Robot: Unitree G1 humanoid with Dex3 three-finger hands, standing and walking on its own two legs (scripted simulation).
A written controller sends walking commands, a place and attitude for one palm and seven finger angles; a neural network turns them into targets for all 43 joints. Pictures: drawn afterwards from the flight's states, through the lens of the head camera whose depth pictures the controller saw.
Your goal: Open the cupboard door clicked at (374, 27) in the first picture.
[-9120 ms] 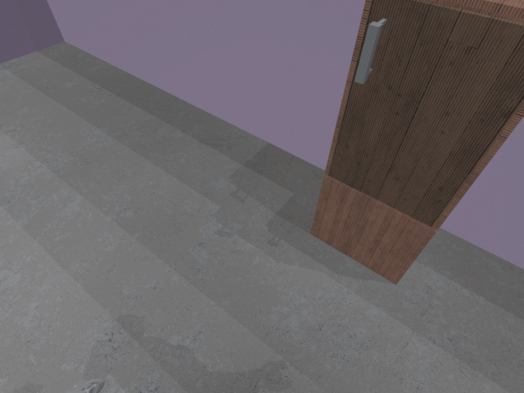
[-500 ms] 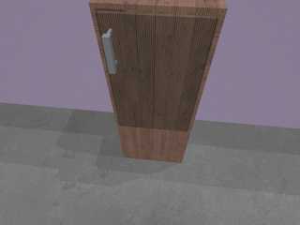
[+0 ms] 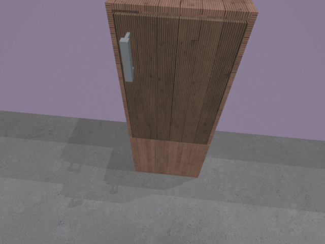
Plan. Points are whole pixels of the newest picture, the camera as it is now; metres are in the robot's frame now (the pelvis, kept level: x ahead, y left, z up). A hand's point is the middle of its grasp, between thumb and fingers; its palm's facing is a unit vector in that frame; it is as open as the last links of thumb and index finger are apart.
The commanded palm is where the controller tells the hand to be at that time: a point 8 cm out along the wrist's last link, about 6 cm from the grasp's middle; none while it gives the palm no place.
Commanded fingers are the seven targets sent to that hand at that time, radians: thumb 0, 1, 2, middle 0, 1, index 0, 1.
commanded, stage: shuffle to correct the standing spot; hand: left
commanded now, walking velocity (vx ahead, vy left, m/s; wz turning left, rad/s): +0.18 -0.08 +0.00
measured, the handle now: (128, 57) +0.61 +0.15 +0.13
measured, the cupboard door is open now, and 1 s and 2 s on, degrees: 0 0 0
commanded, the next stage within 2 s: come to a stop and stand still in 0.06 s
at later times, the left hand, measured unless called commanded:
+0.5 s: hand out of the picture +0.04 +0.16 -0.18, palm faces +0.04 -0.98 -0.17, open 7.4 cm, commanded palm none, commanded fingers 0.00 0.90 0.90 -0.20 -0.30 -0.20 -0.30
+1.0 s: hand out of the picture +0.08 +0.16 -0.18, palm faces +0.05 -0.98 -0.18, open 7.3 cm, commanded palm none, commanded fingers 0.00 0.90 0.90 -0.20 -0.30 -0.20 -0.30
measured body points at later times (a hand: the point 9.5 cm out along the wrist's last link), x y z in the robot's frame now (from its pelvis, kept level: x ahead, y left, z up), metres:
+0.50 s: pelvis +0.06 +0.00 +0.00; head +0.10 +0.01 +0.44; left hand +0.04 +0.21 -0.17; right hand +0.12 -0.24 -0.15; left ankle +0.03 +0.08 -0.74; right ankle +0.00 -0.13 -0.72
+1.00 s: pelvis +0.03 -0.02 +0.00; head +0.05 +0.00 +0.45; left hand +0.07 +0.21 -0.16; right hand +0.06 -0.25 -0.15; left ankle +0.02 +0.08 -0.74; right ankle +0.05 -0.13 -0.74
